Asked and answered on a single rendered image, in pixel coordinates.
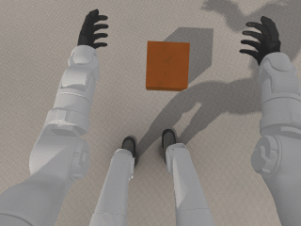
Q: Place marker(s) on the robot right forearm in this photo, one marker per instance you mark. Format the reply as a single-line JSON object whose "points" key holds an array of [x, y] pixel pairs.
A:
{"points": [[280, 97]]}

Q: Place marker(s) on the carton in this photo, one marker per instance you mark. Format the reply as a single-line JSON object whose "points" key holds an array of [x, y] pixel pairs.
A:
{"points": [[167, 66]]}

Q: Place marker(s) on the left robot hand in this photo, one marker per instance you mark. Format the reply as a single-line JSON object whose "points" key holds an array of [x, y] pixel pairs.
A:
{"points": [[87, 36]]}

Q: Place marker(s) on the robot left forearm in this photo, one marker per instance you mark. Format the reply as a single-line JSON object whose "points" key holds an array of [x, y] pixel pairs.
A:
{"points": [[70, 114]]}

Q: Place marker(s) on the robot left upper arm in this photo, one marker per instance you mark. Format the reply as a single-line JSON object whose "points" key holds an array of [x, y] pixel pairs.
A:
{"points": [[56, 163]]}

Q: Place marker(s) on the right robot hand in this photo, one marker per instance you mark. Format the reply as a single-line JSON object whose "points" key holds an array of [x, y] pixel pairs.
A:
{"points": [[268, 40]]}

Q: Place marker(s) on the robot right foot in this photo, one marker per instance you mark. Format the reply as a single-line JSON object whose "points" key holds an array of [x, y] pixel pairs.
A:
{"points": [[168, 138]]}

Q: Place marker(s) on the left robot thigh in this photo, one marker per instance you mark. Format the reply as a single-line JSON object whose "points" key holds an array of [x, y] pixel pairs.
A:
{"points": [[111, 208]]}

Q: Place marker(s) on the robot right upper arm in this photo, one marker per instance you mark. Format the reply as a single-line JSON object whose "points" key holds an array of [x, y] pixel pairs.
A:
{"points": [[278, 160]]}

